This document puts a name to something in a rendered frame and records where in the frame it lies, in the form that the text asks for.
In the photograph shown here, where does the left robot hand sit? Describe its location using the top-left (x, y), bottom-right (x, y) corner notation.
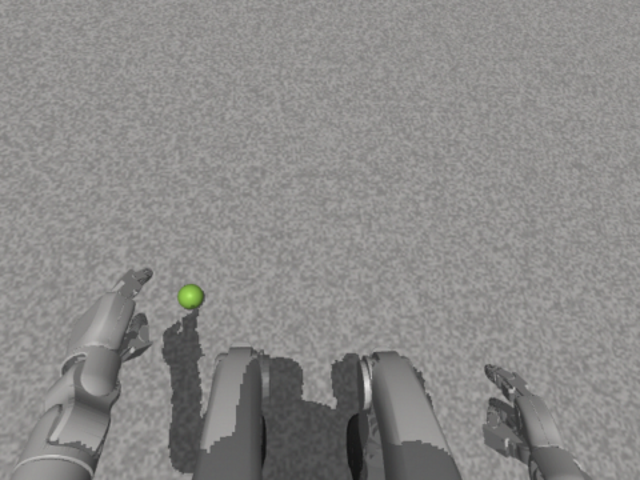
top-left (66, 269), bottom-right (153, 363)

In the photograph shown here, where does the ball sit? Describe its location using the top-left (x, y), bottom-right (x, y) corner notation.
top-left (178, 284), bottom-right (204, 309)

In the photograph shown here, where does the right robot hand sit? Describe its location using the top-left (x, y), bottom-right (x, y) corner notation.
top-left (482, 364), bottom-right (566, 466)

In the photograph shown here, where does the left robot arm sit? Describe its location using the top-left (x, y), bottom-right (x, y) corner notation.
top-left (10, 346), bottom-right (122, 480)

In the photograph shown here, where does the right robot arm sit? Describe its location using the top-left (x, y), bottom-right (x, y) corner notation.
top-left (528, 447), bottom-right (593, 480)

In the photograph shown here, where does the right robot foot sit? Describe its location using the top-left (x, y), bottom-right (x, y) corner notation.
top-left (346, 413), bottom-right (363, 480)

